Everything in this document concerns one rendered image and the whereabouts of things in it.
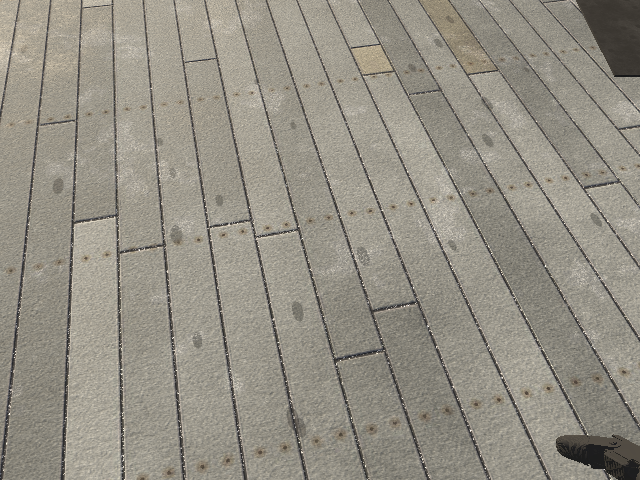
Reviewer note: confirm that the right robot hand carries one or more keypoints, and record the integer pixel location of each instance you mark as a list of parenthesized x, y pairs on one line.
[(618, 456)]

